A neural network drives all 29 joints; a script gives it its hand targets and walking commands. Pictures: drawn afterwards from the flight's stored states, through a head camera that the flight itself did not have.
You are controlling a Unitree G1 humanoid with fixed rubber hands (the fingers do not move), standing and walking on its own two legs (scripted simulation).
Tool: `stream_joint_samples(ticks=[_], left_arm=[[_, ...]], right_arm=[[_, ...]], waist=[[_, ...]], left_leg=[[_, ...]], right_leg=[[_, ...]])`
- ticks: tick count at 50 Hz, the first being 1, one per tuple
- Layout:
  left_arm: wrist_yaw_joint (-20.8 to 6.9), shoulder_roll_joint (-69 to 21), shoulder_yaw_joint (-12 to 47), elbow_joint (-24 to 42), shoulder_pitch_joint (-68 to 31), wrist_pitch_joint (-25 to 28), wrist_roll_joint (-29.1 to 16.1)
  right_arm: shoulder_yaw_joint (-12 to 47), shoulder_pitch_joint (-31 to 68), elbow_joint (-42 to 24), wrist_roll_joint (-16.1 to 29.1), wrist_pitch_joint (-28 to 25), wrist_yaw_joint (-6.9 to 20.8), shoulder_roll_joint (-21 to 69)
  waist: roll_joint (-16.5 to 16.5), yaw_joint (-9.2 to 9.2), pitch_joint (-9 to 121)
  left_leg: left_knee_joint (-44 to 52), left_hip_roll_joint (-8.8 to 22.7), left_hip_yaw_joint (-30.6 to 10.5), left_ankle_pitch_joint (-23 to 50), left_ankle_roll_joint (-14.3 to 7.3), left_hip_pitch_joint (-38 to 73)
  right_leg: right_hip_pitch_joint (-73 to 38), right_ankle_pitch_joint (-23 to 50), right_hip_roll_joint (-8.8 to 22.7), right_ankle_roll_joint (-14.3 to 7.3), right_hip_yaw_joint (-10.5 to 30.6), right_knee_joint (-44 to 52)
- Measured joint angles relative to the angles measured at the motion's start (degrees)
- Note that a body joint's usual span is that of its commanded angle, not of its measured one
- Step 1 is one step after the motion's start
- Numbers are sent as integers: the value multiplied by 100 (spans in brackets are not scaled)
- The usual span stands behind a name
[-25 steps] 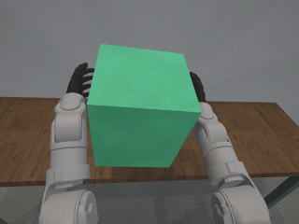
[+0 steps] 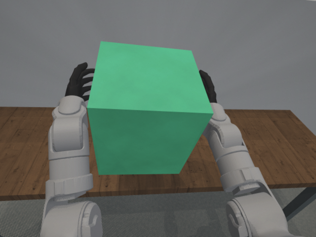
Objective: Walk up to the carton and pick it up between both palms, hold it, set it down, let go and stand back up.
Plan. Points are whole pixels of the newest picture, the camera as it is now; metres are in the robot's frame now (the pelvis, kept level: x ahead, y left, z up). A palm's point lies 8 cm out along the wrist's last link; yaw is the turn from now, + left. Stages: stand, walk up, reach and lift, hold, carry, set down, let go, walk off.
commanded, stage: hold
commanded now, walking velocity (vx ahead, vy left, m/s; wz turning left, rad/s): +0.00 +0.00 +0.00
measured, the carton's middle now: (143, 114) +0.37 +0.01 +0.17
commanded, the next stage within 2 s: none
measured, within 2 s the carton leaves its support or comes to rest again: neither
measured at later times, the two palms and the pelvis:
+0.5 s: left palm (74, 92) +0.36 +0.16 +0.24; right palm (207, 97) +0.37 -0.14 +0.23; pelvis +0.00 +0.00 +0.00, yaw +0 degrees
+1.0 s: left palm (74, 96) +0.36 +0.16 +0.23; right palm (207, 100) +0.36 -0.14 +0.22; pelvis +0.00 +0.00 +0.00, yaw +0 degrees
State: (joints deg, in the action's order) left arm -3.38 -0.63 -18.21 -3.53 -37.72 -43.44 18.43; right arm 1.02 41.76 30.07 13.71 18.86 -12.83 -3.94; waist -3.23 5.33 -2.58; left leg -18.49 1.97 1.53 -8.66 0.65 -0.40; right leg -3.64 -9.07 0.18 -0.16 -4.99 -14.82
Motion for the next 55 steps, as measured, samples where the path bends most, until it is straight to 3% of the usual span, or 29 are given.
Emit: stream_joint_samples(ticks=[7,23,45,55], left_arm=[[-57,-17,-120,-15,-92,-238,55],[-137,39,-245,-337,-358,-184,68],[-179,-35,-93,376,126,-355,73],[-166,-34,-159,139,-85,-329,85]], right_arm=[[-153,103,32,-73,264,20,99],[-237,304,202,-148,311,12,99],[47,-37,-368,128,436,-107,24],[-90,67,-230,9,429,-63,58]], waist=[[-4,-40,54],[-1,-76,196],[-1,9,65],[13,-40,135]], left_leg=[[59,-7,-9,44,3,58],[86,10,30,67,5,-41],[-6,-1,23,-66,4,80],[81,2,54,8,1,58]], right_leg=[[-15,-15,6,-19,-10,-42],[134,-13,-8,-34,31,-83],[-70,-58,1,-1,27,-7],[24,-39,-1,-20,59,-45]])
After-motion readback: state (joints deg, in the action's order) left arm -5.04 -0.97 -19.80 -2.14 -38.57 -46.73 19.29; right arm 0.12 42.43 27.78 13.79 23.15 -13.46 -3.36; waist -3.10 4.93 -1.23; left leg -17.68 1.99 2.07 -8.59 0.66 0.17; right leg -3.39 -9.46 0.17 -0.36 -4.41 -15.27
